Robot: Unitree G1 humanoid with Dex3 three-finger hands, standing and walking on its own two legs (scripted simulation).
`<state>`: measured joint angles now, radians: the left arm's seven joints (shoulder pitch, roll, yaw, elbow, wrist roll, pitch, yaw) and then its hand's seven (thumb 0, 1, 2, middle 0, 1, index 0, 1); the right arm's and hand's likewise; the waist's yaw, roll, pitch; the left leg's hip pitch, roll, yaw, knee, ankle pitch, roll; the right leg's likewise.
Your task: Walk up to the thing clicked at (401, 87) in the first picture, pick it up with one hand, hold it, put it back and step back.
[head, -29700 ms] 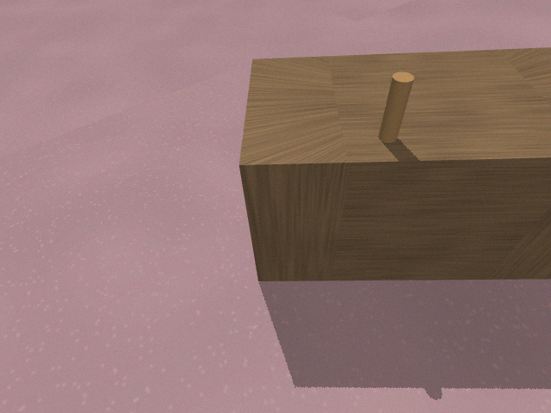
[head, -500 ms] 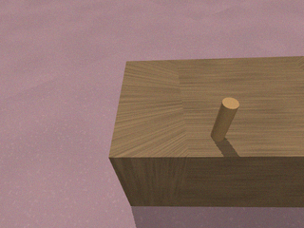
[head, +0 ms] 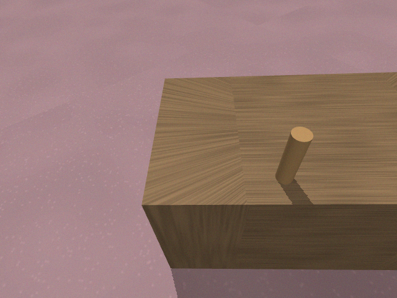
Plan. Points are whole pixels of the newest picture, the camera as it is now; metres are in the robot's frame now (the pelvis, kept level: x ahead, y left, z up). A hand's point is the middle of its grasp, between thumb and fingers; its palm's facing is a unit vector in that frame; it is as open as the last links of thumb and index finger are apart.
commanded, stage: step back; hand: right
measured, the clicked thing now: (292, 157) +0.46 -0.22 -0.04
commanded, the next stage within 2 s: none
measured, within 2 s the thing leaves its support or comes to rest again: neither
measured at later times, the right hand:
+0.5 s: hand out of the picture -0.03 -0.24 -0.17, palm faces -0.04 +0.90 -0.43, open 7.4 cm
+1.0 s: hand out of the picture -0.08 -0.24 -0.17, palm faces +0.03 +0.93 -0.38, open 7.4 cm
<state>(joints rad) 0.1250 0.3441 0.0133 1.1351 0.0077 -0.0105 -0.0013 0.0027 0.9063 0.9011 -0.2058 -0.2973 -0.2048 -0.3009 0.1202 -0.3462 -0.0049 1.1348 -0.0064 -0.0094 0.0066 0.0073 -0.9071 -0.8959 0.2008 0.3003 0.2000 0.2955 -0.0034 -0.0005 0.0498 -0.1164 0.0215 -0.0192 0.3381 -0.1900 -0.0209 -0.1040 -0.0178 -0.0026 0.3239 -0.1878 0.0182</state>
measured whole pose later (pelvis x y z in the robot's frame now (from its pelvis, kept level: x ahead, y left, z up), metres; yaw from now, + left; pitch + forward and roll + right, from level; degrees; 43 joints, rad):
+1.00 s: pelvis -0.17 +0.03 -0.02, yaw -2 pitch -1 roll +1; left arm 0.13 0.33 0.06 0.83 0.03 0.03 0.01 0.00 0.90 0.90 -0.21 -0.30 -0.21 -0.30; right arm 0.15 -0.41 -0.04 0.88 0.01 0.04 -0.02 0.01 -0.91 -0.90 0.20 0.30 0.20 0.30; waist 0.01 0.02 0.15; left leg -0.44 -0.10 -0.14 1.12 -0.51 -0.01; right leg -0.31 0.00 0.06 0.59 -0.27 -0.01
